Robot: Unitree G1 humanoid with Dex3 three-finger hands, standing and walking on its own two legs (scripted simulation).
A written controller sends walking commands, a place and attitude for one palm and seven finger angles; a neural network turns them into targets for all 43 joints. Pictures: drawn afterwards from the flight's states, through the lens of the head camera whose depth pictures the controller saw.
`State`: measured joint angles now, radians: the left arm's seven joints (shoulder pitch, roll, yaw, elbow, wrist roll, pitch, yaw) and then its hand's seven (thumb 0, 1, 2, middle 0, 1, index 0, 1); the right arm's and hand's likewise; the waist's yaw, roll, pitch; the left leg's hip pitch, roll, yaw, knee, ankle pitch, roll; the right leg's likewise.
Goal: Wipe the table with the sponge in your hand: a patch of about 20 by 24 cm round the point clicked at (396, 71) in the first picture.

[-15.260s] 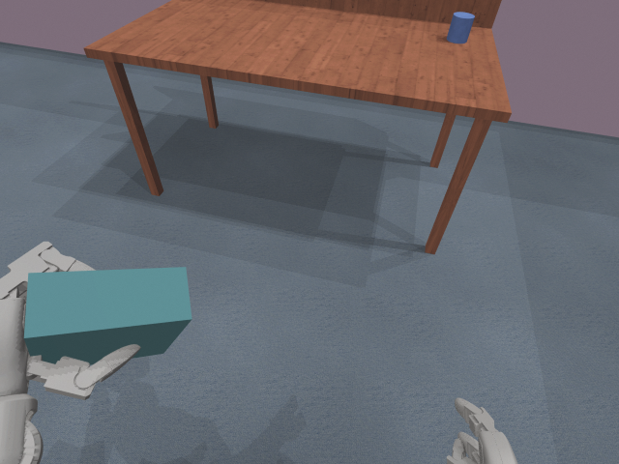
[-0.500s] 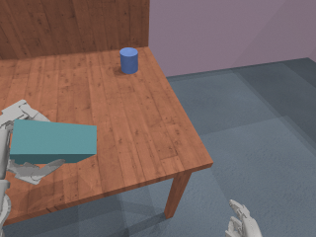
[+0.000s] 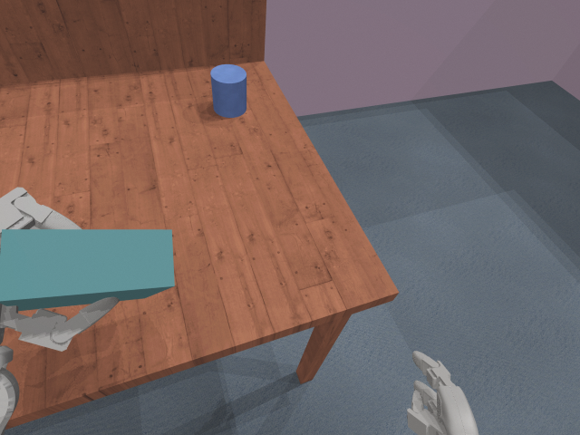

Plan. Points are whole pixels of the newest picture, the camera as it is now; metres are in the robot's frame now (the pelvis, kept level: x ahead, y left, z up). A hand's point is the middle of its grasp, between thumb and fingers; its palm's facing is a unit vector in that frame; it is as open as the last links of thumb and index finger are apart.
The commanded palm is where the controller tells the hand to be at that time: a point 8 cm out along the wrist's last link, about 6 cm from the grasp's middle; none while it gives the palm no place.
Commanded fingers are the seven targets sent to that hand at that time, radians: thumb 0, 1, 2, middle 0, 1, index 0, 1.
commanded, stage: come to a stop and stand still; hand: left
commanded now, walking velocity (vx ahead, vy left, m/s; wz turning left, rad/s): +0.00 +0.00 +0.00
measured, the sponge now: (114, 271) +0.24 +0.22 +0.14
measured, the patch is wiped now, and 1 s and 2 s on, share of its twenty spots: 0.00 0.00 0.00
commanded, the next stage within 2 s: look again from close up in 0.16 s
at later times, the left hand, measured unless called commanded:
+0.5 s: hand (62, 283) +0.21 +0.25 +0.16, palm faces +0.37 -0.85 -0.37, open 9.6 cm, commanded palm +0.15 +0.28 +0.17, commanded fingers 0.00 0.10 1.30 -1.20 -1.60 -1.20 -1.60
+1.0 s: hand (81, 320) +0.19 +0.23 +0.14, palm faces +0.30 -0.72 -0.62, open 9.6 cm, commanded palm +0.15 +0.27 +0.18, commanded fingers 0.00 0.10 1.30 -1.20 -1.60 -1.20 -1.60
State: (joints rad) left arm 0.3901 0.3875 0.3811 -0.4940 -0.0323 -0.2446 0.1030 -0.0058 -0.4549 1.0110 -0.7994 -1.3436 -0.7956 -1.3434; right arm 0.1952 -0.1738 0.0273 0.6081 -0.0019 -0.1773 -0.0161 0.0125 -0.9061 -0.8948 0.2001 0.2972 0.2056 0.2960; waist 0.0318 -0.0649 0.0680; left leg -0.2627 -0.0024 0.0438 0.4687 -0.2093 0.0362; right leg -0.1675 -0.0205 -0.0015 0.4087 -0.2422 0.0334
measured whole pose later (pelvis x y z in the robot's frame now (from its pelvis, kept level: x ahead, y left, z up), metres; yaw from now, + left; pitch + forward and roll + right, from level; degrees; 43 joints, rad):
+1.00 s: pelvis -0.02 -0.03 -0.01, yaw +2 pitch -1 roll +0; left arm 0.38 0.49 0.31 -0.40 0.09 -0.08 0.03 0.00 -0.45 1.01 -0.79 -1.35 -0.79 -1.35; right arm 0.15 -0.23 0.02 0.61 -0.02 -0.10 -0.03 0.01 -0.91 -0.89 0.20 0.30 0.21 0.30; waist 0.05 0.01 0.02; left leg -0.34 0.01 0.00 0.59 -0.24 0.00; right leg -0.26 0.00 -0.04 0.61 -0.33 -0.01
